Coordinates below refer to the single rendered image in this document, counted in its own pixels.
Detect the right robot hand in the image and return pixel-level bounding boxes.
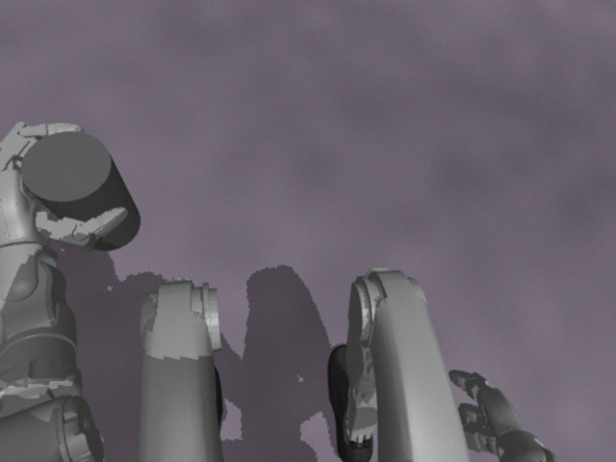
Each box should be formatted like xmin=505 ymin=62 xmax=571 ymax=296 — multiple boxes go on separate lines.
xmin=449 ymin=370 xmax=527 ymax=456

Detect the left robot hand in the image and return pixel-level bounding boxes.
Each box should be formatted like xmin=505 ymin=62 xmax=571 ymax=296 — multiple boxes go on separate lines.
xmin=0 ymin=121 xmax=128 ymax=252

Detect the right robot arm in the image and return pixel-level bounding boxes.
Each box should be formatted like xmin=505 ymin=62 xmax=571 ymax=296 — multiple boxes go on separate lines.
xmin=496 ymin=430 xmax=558 ymax=462

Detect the can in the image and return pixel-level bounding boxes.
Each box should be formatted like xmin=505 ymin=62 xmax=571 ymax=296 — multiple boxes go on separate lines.
xmin=20 ymin=131 xmax=141 ymax=251

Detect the right robot foot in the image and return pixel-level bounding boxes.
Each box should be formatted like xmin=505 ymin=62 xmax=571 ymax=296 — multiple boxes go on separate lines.
xmin=327 ymin=345 xmax=372 ymax=462

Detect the left robot arm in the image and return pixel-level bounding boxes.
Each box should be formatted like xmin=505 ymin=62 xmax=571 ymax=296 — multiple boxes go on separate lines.
xmin=0 ymin=242 xmax=104 ymax=462

